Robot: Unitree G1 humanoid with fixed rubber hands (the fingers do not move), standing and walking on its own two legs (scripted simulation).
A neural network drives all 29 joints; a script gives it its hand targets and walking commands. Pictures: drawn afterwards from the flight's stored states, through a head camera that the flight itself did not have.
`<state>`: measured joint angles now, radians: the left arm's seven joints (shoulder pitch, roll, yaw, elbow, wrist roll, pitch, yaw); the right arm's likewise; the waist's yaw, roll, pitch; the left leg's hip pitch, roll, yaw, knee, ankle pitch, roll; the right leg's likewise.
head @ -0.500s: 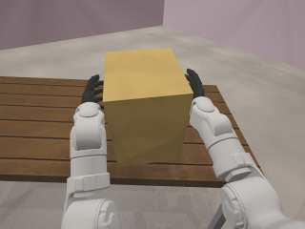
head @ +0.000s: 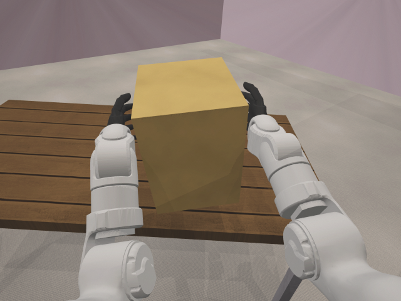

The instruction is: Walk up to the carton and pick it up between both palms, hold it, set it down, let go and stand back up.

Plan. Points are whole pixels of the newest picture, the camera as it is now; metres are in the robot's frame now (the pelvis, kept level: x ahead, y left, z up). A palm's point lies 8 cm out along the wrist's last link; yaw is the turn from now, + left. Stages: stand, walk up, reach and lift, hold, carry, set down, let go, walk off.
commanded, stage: hold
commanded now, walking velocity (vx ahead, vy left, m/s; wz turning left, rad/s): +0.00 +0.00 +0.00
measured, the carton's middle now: (189, 135) +0.40 +0.01 +0.20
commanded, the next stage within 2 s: none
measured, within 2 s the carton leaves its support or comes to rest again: neither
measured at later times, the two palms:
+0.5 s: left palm (127, 129) +0.38 +0.13 +0.23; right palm (262, 119) +0.39 -0.13 +0.24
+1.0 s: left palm (122, 128) +0.37 +0.14 +0.24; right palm (262, 121) +0.38 -0.12 +0.25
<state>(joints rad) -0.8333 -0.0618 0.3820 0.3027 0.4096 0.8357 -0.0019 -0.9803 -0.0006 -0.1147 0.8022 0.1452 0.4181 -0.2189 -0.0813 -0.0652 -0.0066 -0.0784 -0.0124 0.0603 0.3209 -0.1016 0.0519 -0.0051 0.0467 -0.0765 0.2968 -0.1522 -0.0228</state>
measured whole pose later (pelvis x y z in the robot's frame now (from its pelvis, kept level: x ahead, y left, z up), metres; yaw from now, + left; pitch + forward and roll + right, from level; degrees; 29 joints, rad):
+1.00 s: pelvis +0.01 +0.00 +0.00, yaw -1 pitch -10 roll -1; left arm -0.75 -0.07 0.34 0.14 0.41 0.88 -0.03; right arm -0.89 -0.01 -0.02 0.63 0.25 0.46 -0.27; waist -0.10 -0.05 0.00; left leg -0.04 -0.01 0.07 0.33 -0.12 0.04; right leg 0.04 0.05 -0.07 0.29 -0.16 -0.04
